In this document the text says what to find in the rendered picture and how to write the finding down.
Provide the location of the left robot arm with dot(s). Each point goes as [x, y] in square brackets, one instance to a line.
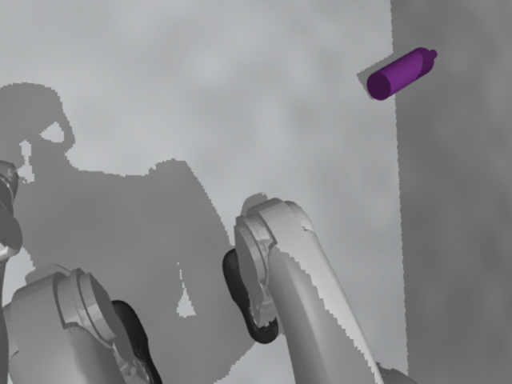
[10, 245]

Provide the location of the left robot foot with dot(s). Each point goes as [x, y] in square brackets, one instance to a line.
[137, 337]

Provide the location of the right robot foot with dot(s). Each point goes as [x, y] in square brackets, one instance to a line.
[239, 294]

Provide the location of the right robot hand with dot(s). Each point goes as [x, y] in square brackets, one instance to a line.
[393, 376]

